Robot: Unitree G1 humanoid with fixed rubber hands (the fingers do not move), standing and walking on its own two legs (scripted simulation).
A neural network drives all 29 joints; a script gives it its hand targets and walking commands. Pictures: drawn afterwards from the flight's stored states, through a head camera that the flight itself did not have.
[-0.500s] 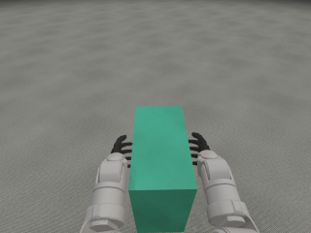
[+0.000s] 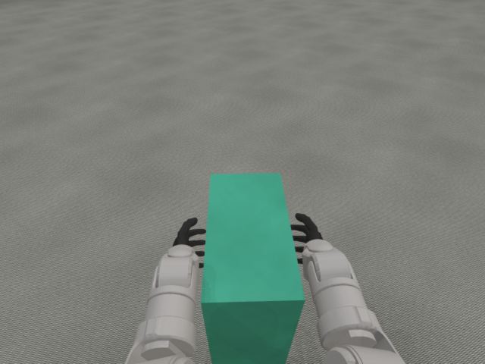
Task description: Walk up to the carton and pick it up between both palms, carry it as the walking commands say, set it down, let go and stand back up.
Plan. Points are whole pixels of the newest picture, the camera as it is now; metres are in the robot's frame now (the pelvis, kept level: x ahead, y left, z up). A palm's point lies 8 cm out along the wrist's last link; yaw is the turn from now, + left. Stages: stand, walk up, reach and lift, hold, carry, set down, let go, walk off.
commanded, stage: set down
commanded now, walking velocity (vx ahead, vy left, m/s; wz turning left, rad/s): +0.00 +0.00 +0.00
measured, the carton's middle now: (247, 269) +0.33 +0.04 -0.06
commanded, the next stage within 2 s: none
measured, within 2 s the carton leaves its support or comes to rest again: neither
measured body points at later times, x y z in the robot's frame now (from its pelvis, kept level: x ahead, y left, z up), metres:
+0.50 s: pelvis -0.02 +0.01 -0.03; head +0.08 +0.02 +0.41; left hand +0.33 +0.17 -0.07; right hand +0.35 -0.07 -0.06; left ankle +0.05 +0.17 -0.73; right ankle +0.05 -0.13 -0.73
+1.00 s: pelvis -0.03 +0.02 -0.09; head +0.16 +0.02 +0.32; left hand +0.37 +0.17 -0.15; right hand +0.40 -0.07 -0.15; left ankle +0.05 +0.17 -0.73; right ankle +0.05 -0.13 -0.73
